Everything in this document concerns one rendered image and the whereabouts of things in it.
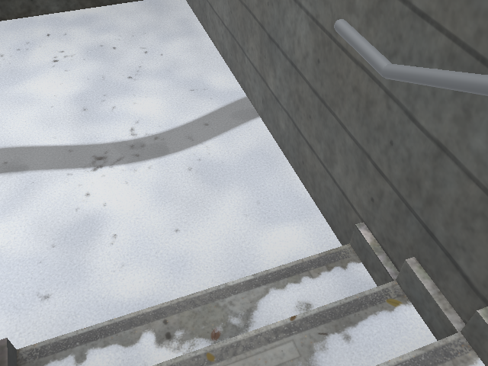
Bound stairs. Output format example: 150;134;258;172
17;243;485;366

